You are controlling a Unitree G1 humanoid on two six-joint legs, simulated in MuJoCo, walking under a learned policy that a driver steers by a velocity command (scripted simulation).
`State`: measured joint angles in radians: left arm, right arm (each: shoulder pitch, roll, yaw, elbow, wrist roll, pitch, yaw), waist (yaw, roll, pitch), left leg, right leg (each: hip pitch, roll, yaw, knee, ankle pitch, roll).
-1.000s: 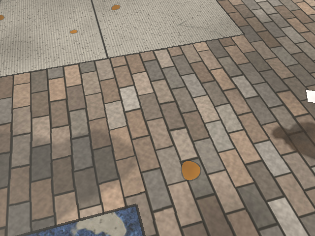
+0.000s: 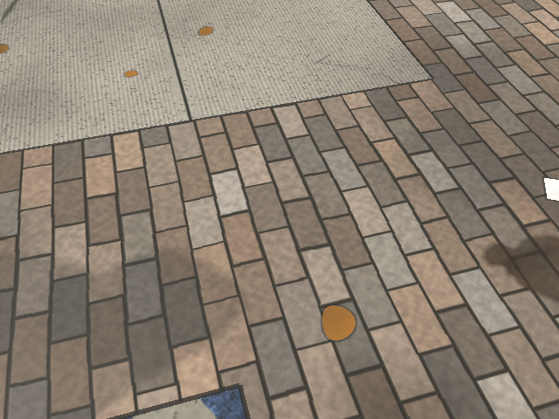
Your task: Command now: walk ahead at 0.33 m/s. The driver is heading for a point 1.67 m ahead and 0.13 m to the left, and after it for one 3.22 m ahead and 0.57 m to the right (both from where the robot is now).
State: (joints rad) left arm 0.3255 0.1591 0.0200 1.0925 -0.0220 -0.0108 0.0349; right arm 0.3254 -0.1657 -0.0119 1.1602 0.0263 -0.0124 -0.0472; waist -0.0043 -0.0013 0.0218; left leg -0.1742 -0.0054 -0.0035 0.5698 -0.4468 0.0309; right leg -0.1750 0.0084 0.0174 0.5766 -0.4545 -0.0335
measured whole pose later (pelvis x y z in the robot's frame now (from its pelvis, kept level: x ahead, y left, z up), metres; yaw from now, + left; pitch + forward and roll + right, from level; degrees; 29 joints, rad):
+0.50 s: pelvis +0.19 -0.01 -0.01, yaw +0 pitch +3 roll +0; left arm 0.63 0.14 0.00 1.06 -0.02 -0.11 0.02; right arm -0.03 -0.21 0.01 0.74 0.03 -0.13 0.05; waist 0.09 0.02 -0.01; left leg -0.86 0.11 0.04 0.81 0.06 0.06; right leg 0.27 0.01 -0.02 0.05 -0.37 -0.01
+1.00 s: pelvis +0.61 +0.03 +0.00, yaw +0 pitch +1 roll +2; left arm 0.03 0.22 0.01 0.76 -0.02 -0.12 -0.02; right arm 0.50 -0.19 -0.01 1.00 0.02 -0.13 0.01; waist -0.09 -0.03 -0.01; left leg 0.13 -0.08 0.04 0.18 -0.33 0.04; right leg -0.81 -0.14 0.00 0.69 0.21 -0.05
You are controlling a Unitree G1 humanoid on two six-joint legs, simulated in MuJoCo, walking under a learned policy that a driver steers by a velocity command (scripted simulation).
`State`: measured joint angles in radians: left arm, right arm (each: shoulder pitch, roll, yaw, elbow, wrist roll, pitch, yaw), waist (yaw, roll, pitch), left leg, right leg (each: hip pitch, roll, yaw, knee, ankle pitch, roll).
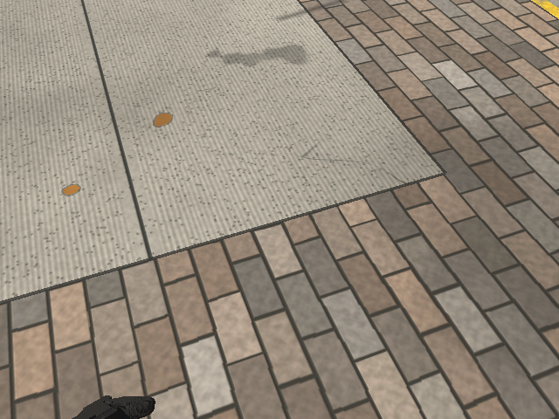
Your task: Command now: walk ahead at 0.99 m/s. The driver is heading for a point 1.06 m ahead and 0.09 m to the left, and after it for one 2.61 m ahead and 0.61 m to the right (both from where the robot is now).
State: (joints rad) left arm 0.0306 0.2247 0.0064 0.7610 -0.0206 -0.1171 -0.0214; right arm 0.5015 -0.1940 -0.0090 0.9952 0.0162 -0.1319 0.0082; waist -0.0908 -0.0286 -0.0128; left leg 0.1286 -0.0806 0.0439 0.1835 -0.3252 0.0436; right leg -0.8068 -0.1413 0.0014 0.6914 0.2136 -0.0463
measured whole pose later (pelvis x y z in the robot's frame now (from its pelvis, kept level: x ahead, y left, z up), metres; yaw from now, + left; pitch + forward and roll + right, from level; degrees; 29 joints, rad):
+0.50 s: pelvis +0.45 -0.04 +0.00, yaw +0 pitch +0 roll -2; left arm 0.50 0.21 0.02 0.96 -0.01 -0.13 -0.01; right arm 0.04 -0.24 -0.01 0.76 0.02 -0.11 0.02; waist 0.09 0.04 0.00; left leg -0.80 0.15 -0.02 0.72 0.19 0.04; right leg 0.11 0.08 -0.04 0.18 -0.30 -0.05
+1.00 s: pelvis +0.91 +0.02 +0.01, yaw +0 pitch +0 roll +2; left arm 0.05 0.25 0.01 0.76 -0.01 -0.11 -0.02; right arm 0.50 -0.21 -0.02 0.96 0.01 -0.13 0.02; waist -0.09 -0.04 -0.01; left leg 0.07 -0.11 0.03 0.22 -0.29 0.08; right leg -0.81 -0.16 0.03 0.78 0.15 -0.04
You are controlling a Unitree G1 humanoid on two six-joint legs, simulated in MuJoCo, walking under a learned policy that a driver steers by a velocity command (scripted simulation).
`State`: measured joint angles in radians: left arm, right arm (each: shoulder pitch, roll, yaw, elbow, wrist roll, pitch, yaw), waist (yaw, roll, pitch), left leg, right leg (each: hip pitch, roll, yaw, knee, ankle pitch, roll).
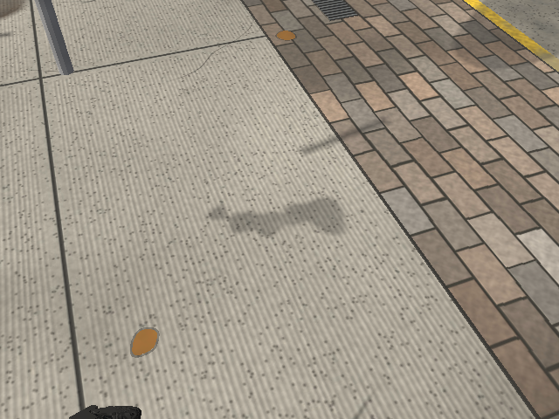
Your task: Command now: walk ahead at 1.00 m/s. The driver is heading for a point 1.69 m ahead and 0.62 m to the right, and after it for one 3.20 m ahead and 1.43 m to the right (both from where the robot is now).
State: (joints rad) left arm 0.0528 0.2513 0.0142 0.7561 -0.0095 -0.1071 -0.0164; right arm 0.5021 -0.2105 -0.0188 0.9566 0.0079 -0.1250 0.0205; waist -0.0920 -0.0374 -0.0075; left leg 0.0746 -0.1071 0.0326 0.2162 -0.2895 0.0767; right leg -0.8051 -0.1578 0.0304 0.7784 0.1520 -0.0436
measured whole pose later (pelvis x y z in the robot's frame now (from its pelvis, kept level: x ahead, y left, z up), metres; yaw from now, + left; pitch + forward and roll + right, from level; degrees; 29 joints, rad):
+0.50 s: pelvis +0.47 -0.04 +0.00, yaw -1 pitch +0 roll -2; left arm 0.51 0.22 0.03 0.95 -0.01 -0.12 -0.02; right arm 0.04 -0.26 -0.01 0.75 0.00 -0.11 0.02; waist 0.10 0.03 -0.01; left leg -0.80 0.16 -0.06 0.82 0.09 0.03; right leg 0.04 0.10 -0.02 0.24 -0.28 -0.07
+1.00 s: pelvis +0.92 -0.04 -0.01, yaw -24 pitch -1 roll +5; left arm 0.11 0.31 0.07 0.65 -0.03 -0.02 -0.03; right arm 0.40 -0.31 -0.09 0.93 -0.01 -0.10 0.00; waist -0.09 -0.03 0.02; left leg 0.12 -0.01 0.27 0.28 -0.36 -0.05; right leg -0.84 -0.16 -0.02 1.01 0.01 -0.08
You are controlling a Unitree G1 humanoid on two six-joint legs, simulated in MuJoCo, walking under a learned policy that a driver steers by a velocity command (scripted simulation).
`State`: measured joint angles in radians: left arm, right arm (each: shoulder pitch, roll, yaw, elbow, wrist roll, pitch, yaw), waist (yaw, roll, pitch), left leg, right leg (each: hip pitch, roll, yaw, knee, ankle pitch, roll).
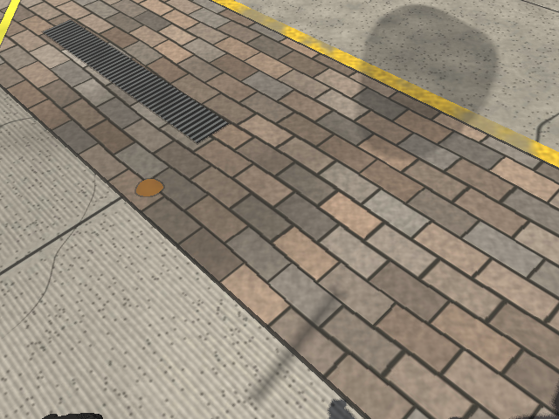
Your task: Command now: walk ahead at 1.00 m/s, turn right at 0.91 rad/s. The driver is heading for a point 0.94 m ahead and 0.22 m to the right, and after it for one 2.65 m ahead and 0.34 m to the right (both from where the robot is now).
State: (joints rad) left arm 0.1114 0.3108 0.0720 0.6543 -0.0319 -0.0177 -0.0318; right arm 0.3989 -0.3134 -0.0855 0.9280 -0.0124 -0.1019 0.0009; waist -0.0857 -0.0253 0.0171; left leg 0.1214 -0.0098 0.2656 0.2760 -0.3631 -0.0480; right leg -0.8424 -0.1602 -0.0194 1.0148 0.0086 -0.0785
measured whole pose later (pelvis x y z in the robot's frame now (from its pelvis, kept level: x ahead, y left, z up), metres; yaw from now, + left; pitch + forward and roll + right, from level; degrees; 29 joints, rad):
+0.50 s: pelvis +0.44 -0.06 +0.01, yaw -27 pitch +1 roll +2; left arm 0.44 0.23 0.06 0.75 -0.03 -0.07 0.01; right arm -0.06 -0.26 -0.05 0.59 0.01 -0.13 0.02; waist 0.12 0.04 0.03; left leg -0.66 0.05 -0.12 0.54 0.13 -0.06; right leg 0.00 0.12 0.25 0.43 -0.41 -0.12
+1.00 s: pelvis +0.85 -0.24 +0.00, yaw -30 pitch +2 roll +1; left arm -0.08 0.22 0.00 0.59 -0.01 -0.12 -0.06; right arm 0.60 -0.21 -0.03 0.88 0.03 -0.10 0.00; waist -0.16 -0.01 0.02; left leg 0.18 -0.01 -0.07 0.18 -0.39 0.01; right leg -0.69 -0.06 0.06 0.58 0.10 -0.02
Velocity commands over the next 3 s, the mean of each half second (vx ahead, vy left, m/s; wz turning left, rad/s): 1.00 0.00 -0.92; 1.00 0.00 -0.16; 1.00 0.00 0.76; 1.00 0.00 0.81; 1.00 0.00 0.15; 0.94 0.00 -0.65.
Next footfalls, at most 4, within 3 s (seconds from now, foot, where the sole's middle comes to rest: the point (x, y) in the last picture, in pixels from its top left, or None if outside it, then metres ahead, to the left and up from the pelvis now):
0.14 right None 0.32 -0.09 -0.76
0.58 left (302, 316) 0.79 -0.05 -0.76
1.06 right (449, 234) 1.01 -0.52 -0.76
1.50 left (373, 138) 1.47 -0.38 -0.76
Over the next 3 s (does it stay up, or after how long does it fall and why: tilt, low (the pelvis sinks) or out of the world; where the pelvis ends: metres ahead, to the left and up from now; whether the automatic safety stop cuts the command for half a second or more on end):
stays up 2.58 -0.18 -0.03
